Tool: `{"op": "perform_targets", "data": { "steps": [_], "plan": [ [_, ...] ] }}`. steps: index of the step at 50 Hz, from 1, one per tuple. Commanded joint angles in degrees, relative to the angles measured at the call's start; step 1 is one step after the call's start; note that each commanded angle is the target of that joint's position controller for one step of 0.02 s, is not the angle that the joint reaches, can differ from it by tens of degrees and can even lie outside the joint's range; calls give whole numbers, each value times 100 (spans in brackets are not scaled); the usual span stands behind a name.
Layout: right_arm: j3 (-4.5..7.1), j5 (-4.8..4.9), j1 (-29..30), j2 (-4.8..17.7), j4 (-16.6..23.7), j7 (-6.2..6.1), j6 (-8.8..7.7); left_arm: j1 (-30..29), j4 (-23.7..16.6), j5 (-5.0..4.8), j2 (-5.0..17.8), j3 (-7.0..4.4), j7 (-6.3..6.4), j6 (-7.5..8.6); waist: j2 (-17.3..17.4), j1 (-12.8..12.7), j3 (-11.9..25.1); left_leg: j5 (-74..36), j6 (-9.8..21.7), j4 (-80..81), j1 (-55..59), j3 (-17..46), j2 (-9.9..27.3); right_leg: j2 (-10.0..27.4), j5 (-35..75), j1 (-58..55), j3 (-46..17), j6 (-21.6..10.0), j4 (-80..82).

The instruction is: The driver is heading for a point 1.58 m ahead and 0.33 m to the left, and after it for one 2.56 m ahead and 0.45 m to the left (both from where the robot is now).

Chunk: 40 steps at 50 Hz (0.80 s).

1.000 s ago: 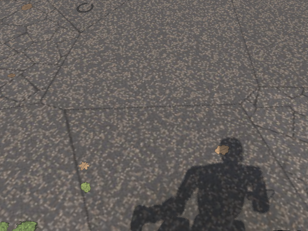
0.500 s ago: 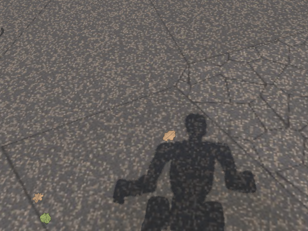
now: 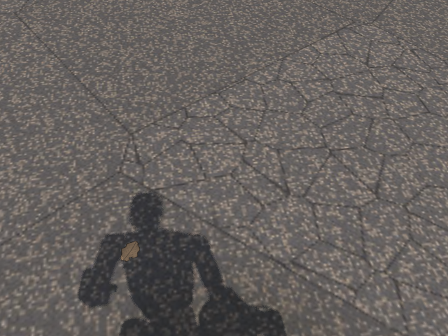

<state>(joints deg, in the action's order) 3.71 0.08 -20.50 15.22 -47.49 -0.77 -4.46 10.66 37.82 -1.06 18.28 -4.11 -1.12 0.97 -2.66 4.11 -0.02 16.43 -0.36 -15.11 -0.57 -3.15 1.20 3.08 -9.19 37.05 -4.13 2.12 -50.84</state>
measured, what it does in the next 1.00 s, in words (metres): walks ahead: right foot, then left foot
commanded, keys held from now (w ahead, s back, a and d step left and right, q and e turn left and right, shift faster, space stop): w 1.00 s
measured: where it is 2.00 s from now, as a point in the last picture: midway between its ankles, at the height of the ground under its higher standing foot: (212, 162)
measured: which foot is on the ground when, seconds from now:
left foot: down 0.00-0.16, up 0.18-0.66, down 0.68-1.00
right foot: up 0.00-0.12, down 0.14-0.70, up 0.72-1.00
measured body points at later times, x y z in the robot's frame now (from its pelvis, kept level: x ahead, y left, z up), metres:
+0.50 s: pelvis +0.25 -0.07 +0.00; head +0.28 -0.07 +0.45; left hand +0.30 +0.21 -0.11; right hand +0.44 -0.33 -0.09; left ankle +0.44 +0.09 -0.68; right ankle +0.18 -0.16 -0.74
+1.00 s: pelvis +0.55 -0.03 +0.00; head +0.57 -0.02 +0.45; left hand +0.73 +0.23 -0.09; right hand +0.57 -0.31 -0.12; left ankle +0.52 +0.06 -0.74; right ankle +0.69 -0.21 -0.68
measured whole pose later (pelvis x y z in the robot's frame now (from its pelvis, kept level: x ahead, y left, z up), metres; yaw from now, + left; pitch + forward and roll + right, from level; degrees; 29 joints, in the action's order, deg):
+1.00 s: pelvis +0.55 -0.03 +0.00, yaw -2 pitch +1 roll +1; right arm 2.4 0.1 -19.3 15.7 -48.5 1.0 -5.0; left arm 8.5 41.4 -0.3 16.8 -2.8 -0.1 3.4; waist -2.5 3.7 -1.4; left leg 10.1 3.8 -13.9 -5.1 -2.7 -3.9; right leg 7.4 -2.5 38.3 -3.0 1.2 -45.5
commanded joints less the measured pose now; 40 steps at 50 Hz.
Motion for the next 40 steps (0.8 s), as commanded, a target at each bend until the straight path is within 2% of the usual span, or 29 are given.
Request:
{"op": "perform_targets", "data": {
  "steps": [1,4,5,6,7,8,9,10,11,12,13,14,15,18,20,23,25,28,30,31,32,33,34,35,36,37,38,39,40],
  "plan": [
    [244,95,153,1149,289,36,-62,-1054,-737,9,44,87,-99,197,928,119,-555,-959,992,763,-428,589,1181,-21,269,-52,473,-39,1006],
    [277,198,-62,1306,148,81,-8,-1109,-822,-39,193,54,-159,219,1026,27,-602,-1441,970,613,-273,620,1465,-117,-30,-594,622,-309,1571],
    [283,218,-34,1356,121,84,18,-912,-797,-40,302,3,-159,224,1081,-159,-499,-2147,919,373,-191,579,1518,-224,-123,-963,690,-442,1756],
    [270,235,53,1367,104,77,41,-408,-666,-31,443,-90,-140,222,1039,-529,-195,-3273,793,-233,-213,353,1426,-386,42,-1751,807,-607,2061],
    [210,219,-23,1223,74,65,45,456,-383,-17,706,-246,-92,199,852,-947,365,-4056,624,-1340,-481,17,1152,-552,160,-3004,890,-789,2208],
    [78,75,-26,956,181,55,12,1467,-191,14,1031,-369,-6,146,413,-1399,1152,-2856,374,-2993,-1628,-156,948,233,51,-4726,-41,-1056,2007],
    [-148,-12,-482,216,454,76,-101,1708,-130,75,1650,-430,19,143,-1453,-970,1916,1140,21,-5073,-3571,-11,-100,1786,-1357,-6012,-3179,-1964,2850],
    [-7,140,-138,830,369,95,-210,1675,-173,63,1110,-281,-11,208,-937,-1199,1990,1586,71,-5865,-4060,880,-7,1889,-1768,-5791,-3922,-2022,3419],
    [73,280,273,1061,544,128,-259,1301,-144,71,874,-187,-27,256,-807,-1093,1117,1160,179,-6031,-4536,783,274,1710,-1429,-5211,-3028,-1810,3429],
    [41,225,496,991,567,114,-280,987,-153,59,728,-139,-32,277,-404,-939,681,654,239,-5775,-4401,677,520,1439,-857,-4495,-2308,-1675,3467],
    [50,114,581,928,562,103,-272,681,-162,93,594,-98,-46,286,-226,-754,367,287,222,-5433,-4214,649,664,1223,-393,-3870,-1837,-1614,3611],
    [61,89,473,882,522,119,-216,485,-192,150,450,-52,-50,313,-284,-552,253,21,215,-5256,-3873,705,786,1059,2,-3427,-1524,-1577,3793],
    [43,97,347,783,472,141,-153,383,-187,151,412,-51,-47,343,-305,-433,222,-130,177,-5141,-3671,695,803,1009,190,-3184,-1350,-1619,3977],
    [-3,37,487,600,506,136,0,379,-42,91,492,-84,-23,460,-101,-296,-67,-553,-11,-4585,-3788,625,815,959,765,-2812,-828,-1710,4332],
    [-31,-10,893,556,638,135,8,507,79,91,539,-99,15,468,4,-379,-256,-1169,-114,-3883,-3995,611,796,873,965,-2822,-528,-1670,4426],
    [-105,23,1539,433,797,215,-72,699,209,64,636,-120,75,429,-6,-601,-427,-2163,-102,-2606,-3695,419,576,659,976,-2737,-67,-1460,4486],
    [-138,59,1956,403,918,276,-114,982,352,22,750,-153,96,409,24,-772,-502,-2485,-65,-2100,-3505,333,433,733,778,-2864,-28,-1421,4494],
    [-121,82,2299,499,1089,364,-139,1237,552,-22,801,-182,110,335,25,-820,-572,-2257,115,-1627,-3682,424,349,1005,972,-3572,-86,-1345,4235],
    [-91,67,2288,589,1135,410,-149,1280,639,-33,843,-207,135,268,-34,-727,-482,-1809,264,-1445,-3608,403,268,1150,1467,-4024,-121,-1237,3927],
    [-61,62,2141,659,1114,414,-150,1254,658,-26,883,-220,149,234,-122,-625,-359,-1548,340,-1413,-3349,319,167,1157,2066,-4171,-105,-1173,3687],
    [1,54,1811,782,1044,393,-146,1193,661,-9,938,-230,164,202,-236,-427,-94,-1312,448,-1398,-2818,150,-21,1085,3071,-4256,-43,-1094,3221],
    [127,45,1041,991,831,341,-135,1128,659,17,885,-197,182,156,-202,-11,422,-1341,618,-1313,-1747,-43,-217,828,3865,-4109,165,-949,2245],
    [234,12,71,1312,630,280,-113,1201,571,104,670,-89,213,142,41,364,1240,-1604,904,-1637,-3,563,385,557,2937,-3147,343,-749,754],
    [366,-49,-430,1890,529,271,-91,2067,451,108,-62,131,140,254,1495,23,2187,-426,1938,-1372,2355,3388,1915,-456,-340,-683,410,-280,-1653],
    [236,57,-561,1358,484,286,-79,1750,549,20,249,86,119,376,1562,273,2497,512,2011,-333,2525,4790,2096,-678,-2324,106,-380,-266,-2428],
    [150,70,-135,1151,523,266,-82,1116,347,-154,684,-39,91,447,1199,260,1433,743,1684,-192,1796,3943,1927,-314,-2055,645,-381,-337,-2665],
    [103,35,271,1002,592,243,-70,689,213,-160,671,-11,104,483,730,112,849,376,1501,-112,918,3201,1708,3,-1552,586,-166,-395,-2394],
    [57,-20,562,857,604,246,-76,490,173,-51,610,-14,118,481,527,-73,379,-236,1463,48,87,2679,1517,205,-1198,414,-66,-379,-1989],
    [13,-89,727,711,626,250,-116,584,204,11,574,-44,126,428,670,-285,280,-689,1394,192,-419,2318,1325,394,-926,8,-122,-380,-1684]
  ]
}}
